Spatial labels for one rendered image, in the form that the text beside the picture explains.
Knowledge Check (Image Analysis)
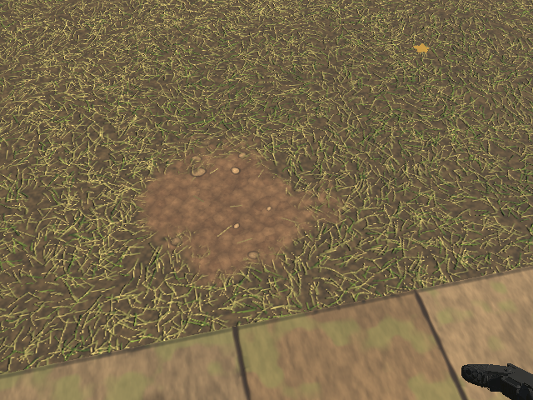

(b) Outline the right robot hand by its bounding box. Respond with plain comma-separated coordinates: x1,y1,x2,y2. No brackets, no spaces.
461,363,533,400

